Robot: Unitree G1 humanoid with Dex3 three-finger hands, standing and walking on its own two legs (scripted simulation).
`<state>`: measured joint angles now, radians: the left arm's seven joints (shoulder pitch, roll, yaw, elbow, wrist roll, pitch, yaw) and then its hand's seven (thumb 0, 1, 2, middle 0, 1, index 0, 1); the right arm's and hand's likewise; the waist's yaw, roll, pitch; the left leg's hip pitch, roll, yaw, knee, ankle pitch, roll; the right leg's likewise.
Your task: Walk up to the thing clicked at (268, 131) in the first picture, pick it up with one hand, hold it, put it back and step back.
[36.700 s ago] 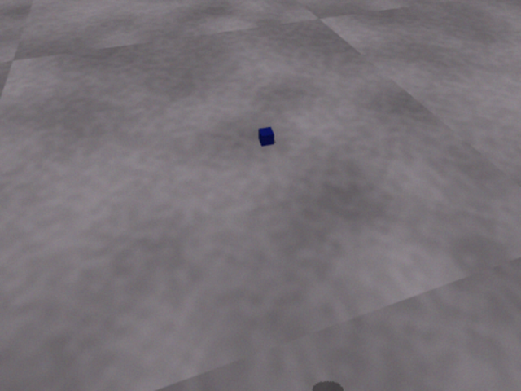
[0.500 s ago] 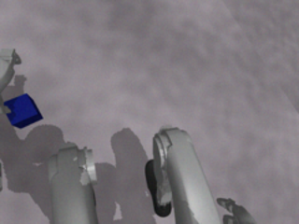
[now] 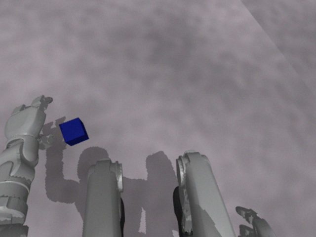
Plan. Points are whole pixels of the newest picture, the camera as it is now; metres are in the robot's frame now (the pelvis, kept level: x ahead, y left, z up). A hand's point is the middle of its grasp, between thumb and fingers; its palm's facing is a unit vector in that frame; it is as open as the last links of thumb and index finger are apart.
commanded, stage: home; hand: left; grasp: from above
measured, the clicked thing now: (74, 132) +0.46 +0.29 -0.38
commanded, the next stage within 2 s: none
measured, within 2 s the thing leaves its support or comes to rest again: neither
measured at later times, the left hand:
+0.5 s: hand (19, 188) +0.25 +0.21 +0.10, palm faces -0.01 -0.93 -0.38, open 7.4 cm
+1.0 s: hand out of the picture +0.22 +0.19 +0.25, palm faces +0.16 -0.97 -0.20, open 7.4 cm
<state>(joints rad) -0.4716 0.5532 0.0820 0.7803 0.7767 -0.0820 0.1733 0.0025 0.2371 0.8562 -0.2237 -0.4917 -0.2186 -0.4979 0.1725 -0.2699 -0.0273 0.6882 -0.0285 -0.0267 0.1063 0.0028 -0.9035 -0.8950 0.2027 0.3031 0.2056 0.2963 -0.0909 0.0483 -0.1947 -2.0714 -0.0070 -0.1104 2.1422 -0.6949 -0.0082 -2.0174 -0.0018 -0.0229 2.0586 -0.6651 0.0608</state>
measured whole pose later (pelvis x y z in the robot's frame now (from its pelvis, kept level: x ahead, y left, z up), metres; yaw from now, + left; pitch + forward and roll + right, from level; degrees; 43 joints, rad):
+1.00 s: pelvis +0.08 -0.01 +0.29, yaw +6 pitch +11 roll -3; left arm 0.53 0.22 0.04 -0.17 -0.07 0.48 0.03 0.01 0.90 0.90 -0.20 -0.31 -0.20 -0.30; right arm 0.31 -0.22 0.03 0.51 0.02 -0.22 -0.19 0.01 -0.91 -0.90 0.20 0.30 0.21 0.30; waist -0.05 0.06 -0.20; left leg -0.72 0.03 -0.08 1.03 -0.50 -0.02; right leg -0.68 -0.01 -0.04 0.95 -0.47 0.02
